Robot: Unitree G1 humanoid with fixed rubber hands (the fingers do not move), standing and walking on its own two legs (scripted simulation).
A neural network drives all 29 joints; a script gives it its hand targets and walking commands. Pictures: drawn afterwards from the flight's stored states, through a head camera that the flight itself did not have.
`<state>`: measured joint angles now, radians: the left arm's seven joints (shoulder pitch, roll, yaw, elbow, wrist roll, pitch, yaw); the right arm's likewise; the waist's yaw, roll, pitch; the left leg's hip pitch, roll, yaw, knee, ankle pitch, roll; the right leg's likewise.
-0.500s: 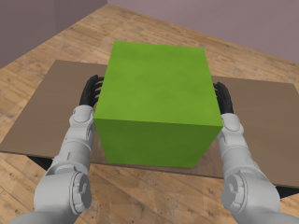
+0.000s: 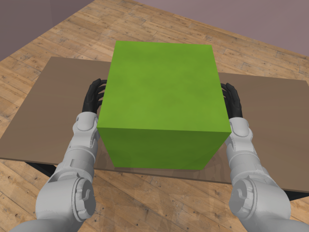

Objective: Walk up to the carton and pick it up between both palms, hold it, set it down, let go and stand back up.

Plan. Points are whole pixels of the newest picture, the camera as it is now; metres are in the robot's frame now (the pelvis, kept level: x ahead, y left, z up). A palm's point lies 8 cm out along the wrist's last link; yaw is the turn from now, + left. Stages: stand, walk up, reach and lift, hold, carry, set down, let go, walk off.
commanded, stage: set down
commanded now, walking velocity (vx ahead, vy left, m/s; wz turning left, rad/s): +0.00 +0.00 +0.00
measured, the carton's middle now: (161, 108) +0.46 -0.01 -0.02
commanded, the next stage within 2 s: none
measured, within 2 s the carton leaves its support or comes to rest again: neither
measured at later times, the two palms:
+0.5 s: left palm (91, 109) +0.41 +0.18 +0.05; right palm (232, 113) +0.40 -0.20 +0.05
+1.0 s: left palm (92, 109) +0.41 +0.18 +0.04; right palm (231, 115) +0.40 -0.21 +0.04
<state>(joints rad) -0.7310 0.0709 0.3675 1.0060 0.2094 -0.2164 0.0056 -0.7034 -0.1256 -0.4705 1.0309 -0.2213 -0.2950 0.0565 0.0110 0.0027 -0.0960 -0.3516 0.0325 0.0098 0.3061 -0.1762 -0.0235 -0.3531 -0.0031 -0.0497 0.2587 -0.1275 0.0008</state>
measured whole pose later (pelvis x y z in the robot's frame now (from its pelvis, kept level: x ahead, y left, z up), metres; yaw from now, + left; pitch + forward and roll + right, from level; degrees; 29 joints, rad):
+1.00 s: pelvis -0.01 +0.00 -0.01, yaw -2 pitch +17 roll -1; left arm -0.85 0.17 0.18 1.30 0.00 -0.31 0.09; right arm -0.83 -0.23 -0.17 1.30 0.04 -0.32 0.01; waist 0.03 0.00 -0.17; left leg -0.48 0.04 0.05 0.38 -0.20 -0.02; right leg -0.50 0.00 -0.01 0.33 -0.13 0.00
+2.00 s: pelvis -0.05 -0.02 -0.02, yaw -1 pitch +16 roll +0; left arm -1.20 0.44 -0.22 1.37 -0.43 0.02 0.01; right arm -1.18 -0.54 0.26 1.36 0.58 0.04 0.09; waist 0.03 -0.04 -0.20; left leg -0.59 0.05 0.01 0.50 -0.19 -0.03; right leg -0.60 0.01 -0.05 0.47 -0.15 -0.03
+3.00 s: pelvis -0.03 +0.00 +0.00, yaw -1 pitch +4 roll -1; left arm -0.52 0.35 0.11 0.44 -0.21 0.36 0.01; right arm -0.56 -0.50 0.00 0.71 0.44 0.14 0.06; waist 0.01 -0.01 -0.05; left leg -0.23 0.04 0.02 0.36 -0.19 -0.02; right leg -0.23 0.01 -0.04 0.30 -0.13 -0.01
